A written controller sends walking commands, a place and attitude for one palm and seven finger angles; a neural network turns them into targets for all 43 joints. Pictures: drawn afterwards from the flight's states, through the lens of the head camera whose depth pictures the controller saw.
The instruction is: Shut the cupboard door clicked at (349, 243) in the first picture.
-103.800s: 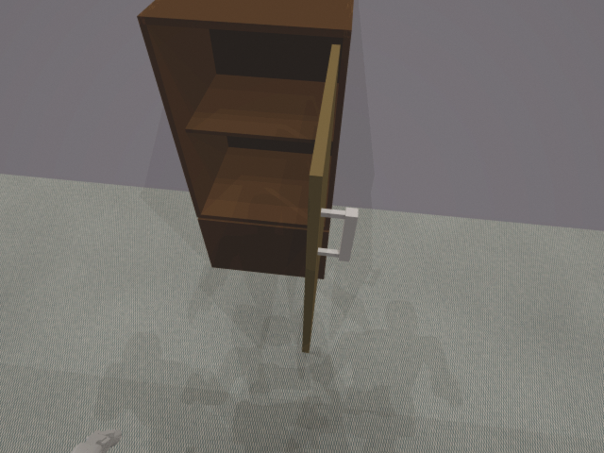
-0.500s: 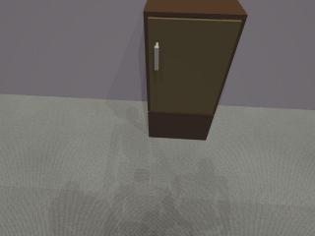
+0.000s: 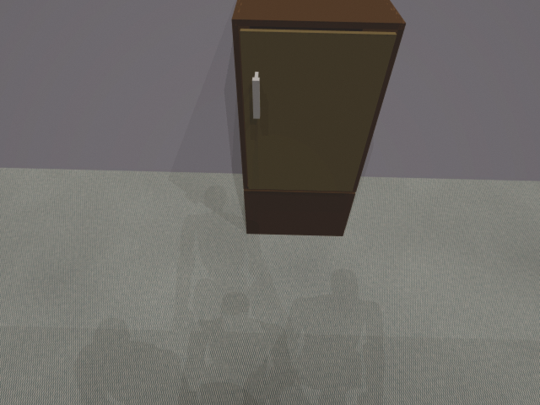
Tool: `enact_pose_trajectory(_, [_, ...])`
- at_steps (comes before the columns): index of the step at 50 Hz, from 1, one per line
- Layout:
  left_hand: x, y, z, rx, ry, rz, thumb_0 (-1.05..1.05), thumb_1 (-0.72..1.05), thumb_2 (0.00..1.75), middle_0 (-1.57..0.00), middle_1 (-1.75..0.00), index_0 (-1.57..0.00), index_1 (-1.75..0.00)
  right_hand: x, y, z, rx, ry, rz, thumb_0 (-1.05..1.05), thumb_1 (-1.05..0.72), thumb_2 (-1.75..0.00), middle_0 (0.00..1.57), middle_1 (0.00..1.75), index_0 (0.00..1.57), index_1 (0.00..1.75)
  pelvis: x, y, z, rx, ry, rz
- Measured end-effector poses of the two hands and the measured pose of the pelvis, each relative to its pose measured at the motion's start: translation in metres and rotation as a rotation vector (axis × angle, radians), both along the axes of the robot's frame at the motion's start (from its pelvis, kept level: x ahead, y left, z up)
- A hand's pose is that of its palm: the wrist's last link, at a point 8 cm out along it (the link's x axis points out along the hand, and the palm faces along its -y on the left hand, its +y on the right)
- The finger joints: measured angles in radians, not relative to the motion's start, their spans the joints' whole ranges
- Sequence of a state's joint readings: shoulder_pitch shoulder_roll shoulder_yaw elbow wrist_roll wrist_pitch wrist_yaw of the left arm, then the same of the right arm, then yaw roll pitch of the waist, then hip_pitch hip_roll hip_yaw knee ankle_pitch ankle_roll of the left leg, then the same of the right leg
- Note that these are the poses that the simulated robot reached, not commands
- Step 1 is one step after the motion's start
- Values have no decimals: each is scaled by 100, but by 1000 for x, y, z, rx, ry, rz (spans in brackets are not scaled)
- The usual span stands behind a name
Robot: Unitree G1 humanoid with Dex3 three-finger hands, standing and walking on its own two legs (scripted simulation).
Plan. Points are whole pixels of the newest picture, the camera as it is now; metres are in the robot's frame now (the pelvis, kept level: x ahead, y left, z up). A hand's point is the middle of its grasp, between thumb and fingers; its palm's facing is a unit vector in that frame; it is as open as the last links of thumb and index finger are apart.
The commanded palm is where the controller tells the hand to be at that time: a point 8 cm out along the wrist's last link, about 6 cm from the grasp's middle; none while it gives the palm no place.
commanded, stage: look to check the result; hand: left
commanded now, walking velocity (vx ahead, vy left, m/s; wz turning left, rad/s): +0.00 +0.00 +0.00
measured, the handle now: (256, 95) +0.93 +0.09 -0.02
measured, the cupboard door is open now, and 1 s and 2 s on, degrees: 0 0 0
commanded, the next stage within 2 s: stand and wait in 0.42 s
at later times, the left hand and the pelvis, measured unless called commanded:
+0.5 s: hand out of the picture -0.02 +0.16 -0.18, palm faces +0.03 -0.99 -0.16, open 7.4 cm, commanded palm none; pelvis -0.01 +0.00 +0.00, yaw -1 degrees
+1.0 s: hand out of the picture +0.01 +0.18 -0.18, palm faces +0.01 -0.98 -0.21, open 7.4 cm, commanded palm none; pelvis +0.00 +0.00 +0.00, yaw +0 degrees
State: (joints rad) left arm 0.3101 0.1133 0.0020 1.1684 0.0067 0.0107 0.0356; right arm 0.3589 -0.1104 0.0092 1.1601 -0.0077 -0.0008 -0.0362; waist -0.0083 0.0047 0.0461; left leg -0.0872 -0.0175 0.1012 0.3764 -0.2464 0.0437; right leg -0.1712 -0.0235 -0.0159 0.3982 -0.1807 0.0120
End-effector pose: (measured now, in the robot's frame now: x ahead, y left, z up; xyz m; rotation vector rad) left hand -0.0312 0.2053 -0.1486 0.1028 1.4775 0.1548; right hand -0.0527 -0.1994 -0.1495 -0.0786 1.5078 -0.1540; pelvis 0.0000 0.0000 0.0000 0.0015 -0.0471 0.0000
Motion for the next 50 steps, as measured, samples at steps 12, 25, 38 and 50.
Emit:
enact_pose_trajectory(12, [-3, -4, -2, -9, -7, -8, 0, 91, 90, -19, -30, -20, -30, -2, 0, 0, -4, -18, -14, 0, -91, -90, 19, 30, 20, 30, -5, 0, -1, 0, 0, -8])
enact_pose_trajectory(25, [4, 1, -1, 1, -27, -19, 0, 91, 90, -19, -30, -20, -30, 12, -5, 0, -16, -57, -7, 0, -91, -90, 19, 30, 20, 30, -6, 1, -1, 1, 5, -11])
enact_pose_trajectory(38, [20, 14, 1, 26, -54, -33, 0, 91, 90, -19, -30, -20, -30, 24, -19, 4, -46, -72, 4, 0, -91, -90, 19, 30, 20, 30, -3, 1, 0, -2, 3, -10])
enact_pose_trajectory(50, [41, 28, 4, 50, -90, -52, 0, 90, 90, -19, -30, -20, -30, 42, -32, 7, -74, -100, 28, 0, -91, -90, 19, 30, 20, 30, 0, 2, 1, -3, 3, -8])
